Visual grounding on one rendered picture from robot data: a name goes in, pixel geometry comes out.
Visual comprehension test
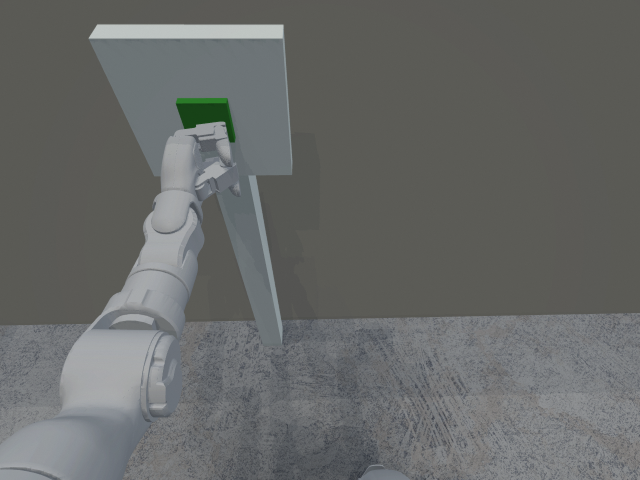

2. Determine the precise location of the panel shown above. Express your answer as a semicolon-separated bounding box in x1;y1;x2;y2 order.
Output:
88;25;292;346

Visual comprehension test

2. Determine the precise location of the button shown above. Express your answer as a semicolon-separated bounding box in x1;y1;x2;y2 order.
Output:
176;98;236;142

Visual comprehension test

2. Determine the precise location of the robot left hand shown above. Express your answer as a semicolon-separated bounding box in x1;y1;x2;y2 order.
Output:
161;122;241;206

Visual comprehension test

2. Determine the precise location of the right robot shin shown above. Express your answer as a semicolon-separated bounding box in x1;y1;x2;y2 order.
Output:
361;465;385;478

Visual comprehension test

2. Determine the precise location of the left robot upper arm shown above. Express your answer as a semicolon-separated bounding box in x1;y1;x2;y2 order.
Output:
0;329;182;480

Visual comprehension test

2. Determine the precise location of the robot left forearm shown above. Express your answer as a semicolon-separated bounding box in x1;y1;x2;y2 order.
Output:
59;190;204;409

